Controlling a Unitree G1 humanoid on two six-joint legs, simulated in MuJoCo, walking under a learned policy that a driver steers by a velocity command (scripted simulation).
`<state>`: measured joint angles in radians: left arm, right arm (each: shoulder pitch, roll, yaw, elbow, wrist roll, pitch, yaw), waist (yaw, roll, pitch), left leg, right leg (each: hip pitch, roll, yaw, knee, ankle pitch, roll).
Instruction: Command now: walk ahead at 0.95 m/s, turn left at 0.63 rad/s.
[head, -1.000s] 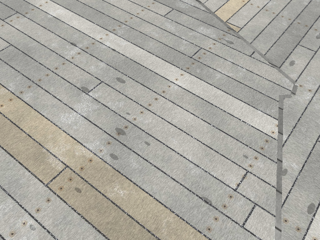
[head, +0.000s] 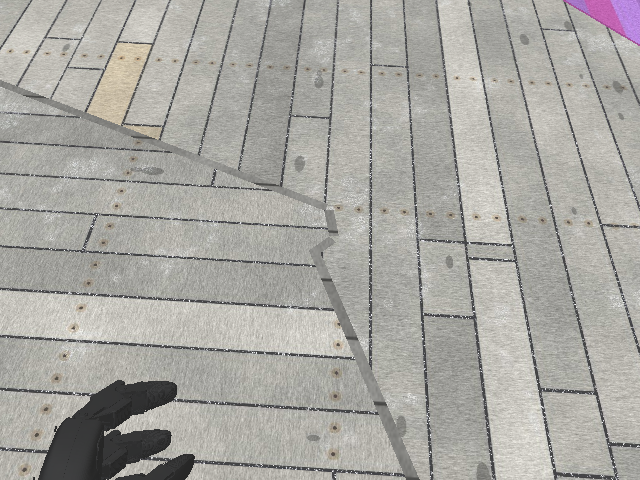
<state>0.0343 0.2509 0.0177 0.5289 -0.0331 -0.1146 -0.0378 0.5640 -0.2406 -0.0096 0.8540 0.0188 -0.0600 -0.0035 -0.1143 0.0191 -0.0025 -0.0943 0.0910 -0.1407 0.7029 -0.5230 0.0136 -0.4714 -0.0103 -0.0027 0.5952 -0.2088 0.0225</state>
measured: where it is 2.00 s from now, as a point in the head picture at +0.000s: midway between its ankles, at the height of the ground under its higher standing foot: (161, 94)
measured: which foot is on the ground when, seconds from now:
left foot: up 0.00-0.36, down 0.38-0.90, up 0.92-1.00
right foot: down 0.00-0.40, up 0.42-0.88, down 0.90-1.00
